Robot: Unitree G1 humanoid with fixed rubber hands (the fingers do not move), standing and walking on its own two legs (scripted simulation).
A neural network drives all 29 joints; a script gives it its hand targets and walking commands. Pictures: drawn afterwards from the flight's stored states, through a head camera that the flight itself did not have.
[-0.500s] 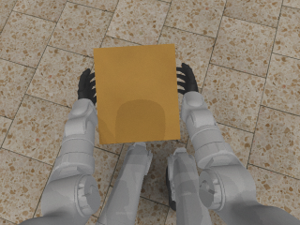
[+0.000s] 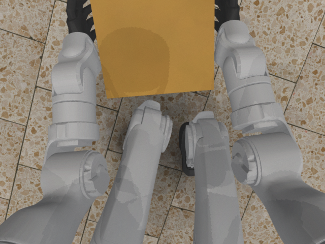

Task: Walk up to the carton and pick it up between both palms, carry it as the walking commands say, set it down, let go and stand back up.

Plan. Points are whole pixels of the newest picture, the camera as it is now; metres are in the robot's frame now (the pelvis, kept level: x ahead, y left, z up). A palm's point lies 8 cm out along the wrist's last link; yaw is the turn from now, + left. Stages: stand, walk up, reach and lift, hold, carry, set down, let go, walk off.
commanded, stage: set down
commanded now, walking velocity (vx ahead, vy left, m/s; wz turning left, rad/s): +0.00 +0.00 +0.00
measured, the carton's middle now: (155, 34) +0.50 +0.09 -0.19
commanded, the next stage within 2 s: none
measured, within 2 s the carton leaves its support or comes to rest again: rests again in 1.34 s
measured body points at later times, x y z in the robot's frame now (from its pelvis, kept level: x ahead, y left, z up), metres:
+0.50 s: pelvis +0.02 +0.00 -0.06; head +0.37 +0.04 +0.20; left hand +0.51 +0.21 -0.22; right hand +0.56 -0.06 -0.22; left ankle +0.16 +0.12 -0.42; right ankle +0.15 -0.10 -0.42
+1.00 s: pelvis +0.01 +0.00 -0.08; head +0.36 +0.03 +0.19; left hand +0.52 +0.23 -0.23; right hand +0.59 -0.04 -0.22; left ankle +0.16 +0.12 -0.42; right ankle +0.15 -0.10 -0.42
